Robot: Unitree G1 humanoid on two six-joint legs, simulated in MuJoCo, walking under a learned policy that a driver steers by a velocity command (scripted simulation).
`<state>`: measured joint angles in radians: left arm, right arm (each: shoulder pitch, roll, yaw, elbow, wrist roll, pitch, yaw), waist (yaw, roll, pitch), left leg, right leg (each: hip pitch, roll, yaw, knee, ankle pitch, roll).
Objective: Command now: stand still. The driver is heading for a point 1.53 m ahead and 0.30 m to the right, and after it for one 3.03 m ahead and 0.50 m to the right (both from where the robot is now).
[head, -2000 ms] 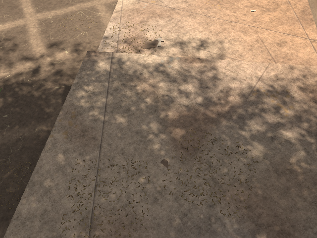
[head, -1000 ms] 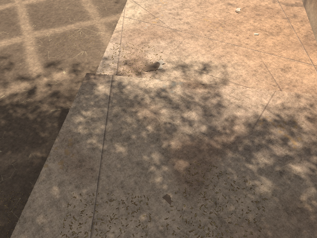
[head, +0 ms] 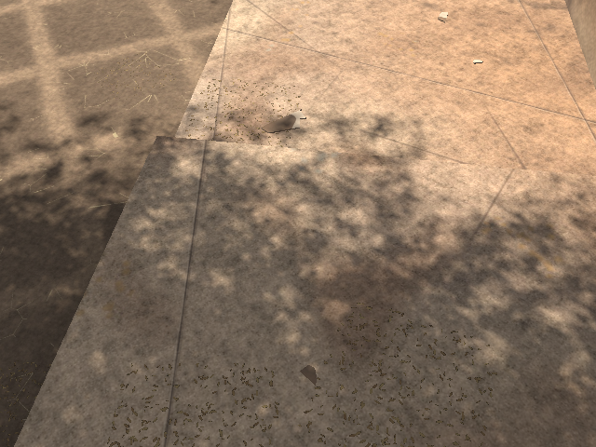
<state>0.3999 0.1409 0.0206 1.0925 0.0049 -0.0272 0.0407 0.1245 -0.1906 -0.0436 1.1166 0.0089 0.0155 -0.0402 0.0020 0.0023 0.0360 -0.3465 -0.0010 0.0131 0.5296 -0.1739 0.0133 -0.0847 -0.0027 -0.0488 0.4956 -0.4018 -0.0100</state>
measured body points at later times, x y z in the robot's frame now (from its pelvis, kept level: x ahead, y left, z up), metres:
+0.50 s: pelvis +0.00 +0.00 +0.00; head +0.02 +0.00 +0.45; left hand -0.05 +0.22 -0.15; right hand +0.06 -0.25 -0.15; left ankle +0.07 +0.11 -0.73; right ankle -0.08 -0.11 -0.73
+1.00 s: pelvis +0.08 +0.03 -0.01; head +0.10 +0.05 +0.44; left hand +0.01 +0.28 -0.16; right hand +0.16 -0.24 -0.14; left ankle +0.11 +0.13 -0.73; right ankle -0.08 -0.10 -0.69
